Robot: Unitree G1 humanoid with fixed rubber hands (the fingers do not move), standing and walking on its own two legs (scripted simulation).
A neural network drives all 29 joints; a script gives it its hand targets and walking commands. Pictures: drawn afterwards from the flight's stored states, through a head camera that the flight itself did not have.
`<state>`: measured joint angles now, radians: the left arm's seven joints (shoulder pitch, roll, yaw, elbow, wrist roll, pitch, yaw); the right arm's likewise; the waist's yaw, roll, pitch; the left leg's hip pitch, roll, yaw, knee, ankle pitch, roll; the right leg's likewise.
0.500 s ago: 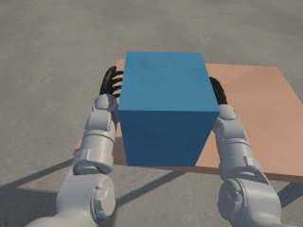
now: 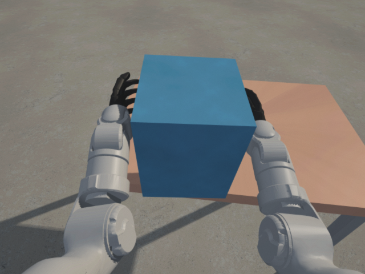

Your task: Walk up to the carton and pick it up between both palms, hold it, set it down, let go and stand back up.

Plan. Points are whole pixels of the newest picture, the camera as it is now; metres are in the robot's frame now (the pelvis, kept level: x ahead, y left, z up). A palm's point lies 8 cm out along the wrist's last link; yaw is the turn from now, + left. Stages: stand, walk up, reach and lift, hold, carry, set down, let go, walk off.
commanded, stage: reach and lift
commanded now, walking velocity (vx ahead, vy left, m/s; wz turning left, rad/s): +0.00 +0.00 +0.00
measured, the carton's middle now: (187, 130) +0.42 -0.01 +0.13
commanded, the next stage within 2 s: hold in 1.68 s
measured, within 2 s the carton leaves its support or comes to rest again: neither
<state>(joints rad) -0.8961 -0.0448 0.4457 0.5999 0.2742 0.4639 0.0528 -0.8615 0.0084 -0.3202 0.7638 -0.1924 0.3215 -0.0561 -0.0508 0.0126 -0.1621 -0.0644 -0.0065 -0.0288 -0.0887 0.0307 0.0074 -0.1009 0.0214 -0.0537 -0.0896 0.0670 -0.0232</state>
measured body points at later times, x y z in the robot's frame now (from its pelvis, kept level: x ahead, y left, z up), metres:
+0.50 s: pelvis -0.02 +0.02 +0.00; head -0.05 +0.02 +0.45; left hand +0.36 +0.13 +0.20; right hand +0.34 -0.16 +0.16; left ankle -0.02 +0.12 -0.76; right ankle +0.00 -0.10 -0.76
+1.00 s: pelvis -0.01 +0.01 +0.00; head -0.02 +0.00 +0.45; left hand +0.37 +0.15 +0.19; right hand +0.36 -0.15 +0.16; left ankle -0.02 +0.12 -0.76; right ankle +0.00 -0.10 -0.76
